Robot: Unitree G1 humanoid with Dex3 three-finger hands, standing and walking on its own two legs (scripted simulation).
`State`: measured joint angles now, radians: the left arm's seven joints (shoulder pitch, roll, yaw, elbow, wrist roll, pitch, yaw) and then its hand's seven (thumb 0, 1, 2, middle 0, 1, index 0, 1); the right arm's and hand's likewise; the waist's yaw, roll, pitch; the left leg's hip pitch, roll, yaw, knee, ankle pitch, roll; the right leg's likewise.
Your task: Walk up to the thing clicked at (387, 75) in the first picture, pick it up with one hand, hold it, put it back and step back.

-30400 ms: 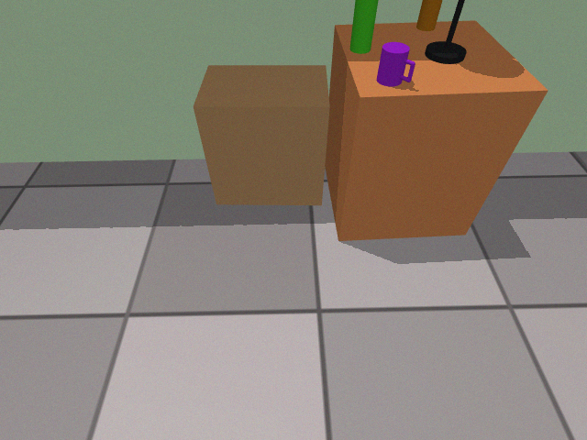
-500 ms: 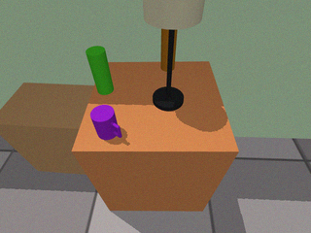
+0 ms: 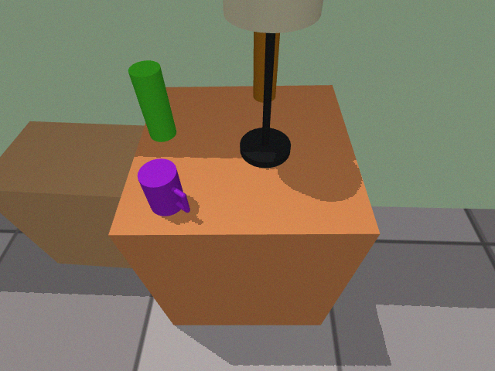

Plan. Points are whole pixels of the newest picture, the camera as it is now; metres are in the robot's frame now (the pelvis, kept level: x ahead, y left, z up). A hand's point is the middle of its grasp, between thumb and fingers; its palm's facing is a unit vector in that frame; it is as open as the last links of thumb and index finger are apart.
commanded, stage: step back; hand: left
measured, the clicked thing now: (168, 191) +0.48 +0.18 -0.03
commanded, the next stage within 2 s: none
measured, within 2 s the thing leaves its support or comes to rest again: neither
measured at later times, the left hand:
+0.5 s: hand out of the picture +0.06 +0.32 -0.18, palm faces -0.08 -0.94 -0.34, open 7.4 cm
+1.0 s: hand out of the picture -0.01 +0.35 -0.16, palm faces -0.04 -0.93 -0.36, open 7.4 cm
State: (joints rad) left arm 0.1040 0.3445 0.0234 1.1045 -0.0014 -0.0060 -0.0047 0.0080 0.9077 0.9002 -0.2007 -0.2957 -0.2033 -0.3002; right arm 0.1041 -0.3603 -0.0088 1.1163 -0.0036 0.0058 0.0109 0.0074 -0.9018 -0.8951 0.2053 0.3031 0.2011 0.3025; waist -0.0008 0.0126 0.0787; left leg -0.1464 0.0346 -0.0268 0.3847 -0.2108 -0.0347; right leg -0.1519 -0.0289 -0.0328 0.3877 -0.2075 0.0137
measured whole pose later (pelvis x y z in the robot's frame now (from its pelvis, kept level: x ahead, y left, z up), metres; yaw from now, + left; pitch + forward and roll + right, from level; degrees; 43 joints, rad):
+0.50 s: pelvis -0.07 +0.07 -0.01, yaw -2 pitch +0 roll -1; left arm 0.06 0.38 0.05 0.89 0.01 0.06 0.02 0.01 0.91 0.90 -0.20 -0.30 -0.20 -0.30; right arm 0.15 -0.34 -0.06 0.94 -0.02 0.03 -0.02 0.01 -0.90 -0.89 0.21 0.30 0.20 0.30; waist -0.02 -0.04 0.21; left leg -0.25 -0.04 0.03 0.55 -0.29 0.07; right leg -0.43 0.09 0.13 0.99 -0.46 0.00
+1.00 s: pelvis -0.17 +0.10 -0.03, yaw +0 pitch -2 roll +0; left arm 0.08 0.37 0.05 0.75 0.03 0.06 0.00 0.01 0.91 0.90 -0.20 -0.30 -0.20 -0.30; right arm 0.14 -0.40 -0.05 0.88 -0.01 0.02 -0.02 0.01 -0.90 -0.90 0.21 0.30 0.20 0.30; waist 0.00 -0.02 0.20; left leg -0.24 -0.04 -0.05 0.64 -0.37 0.00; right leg -0.39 -0.03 0.03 0.66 -0.24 0.02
